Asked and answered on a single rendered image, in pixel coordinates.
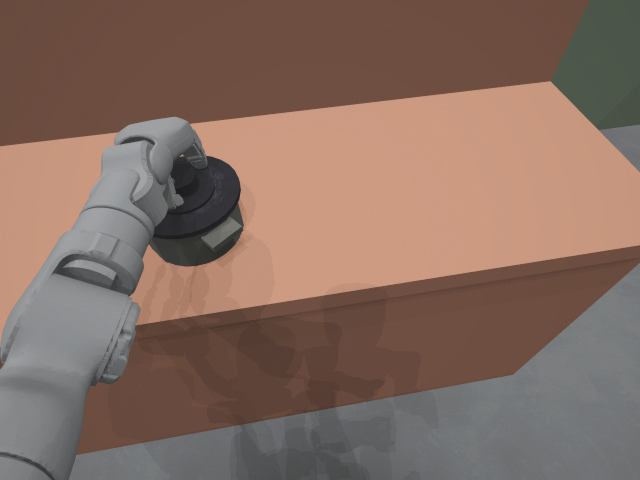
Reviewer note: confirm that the knob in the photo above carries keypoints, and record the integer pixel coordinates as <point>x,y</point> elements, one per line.
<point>186,180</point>

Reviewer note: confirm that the pot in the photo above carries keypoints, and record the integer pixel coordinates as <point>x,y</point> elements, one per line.
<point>203,248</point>

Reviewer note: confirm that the left robot hand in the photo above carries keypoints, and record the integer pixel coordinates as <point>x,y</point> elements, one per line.
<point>180,138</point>

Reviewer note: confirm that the robot left upper arm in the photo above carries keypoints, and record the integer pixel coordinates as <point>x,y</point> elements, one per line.
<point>74,335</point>

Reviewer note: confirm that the table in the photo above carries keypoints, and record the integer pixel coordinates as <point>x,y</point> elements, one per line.
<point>422,206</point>

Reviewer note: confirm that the lid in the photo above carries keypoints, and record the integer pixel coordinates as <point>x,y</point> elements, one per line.
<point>215,198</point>

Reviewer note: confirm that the robot left forearm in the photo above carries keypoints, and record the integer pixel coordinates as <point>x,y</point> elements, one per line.
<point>106,245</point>

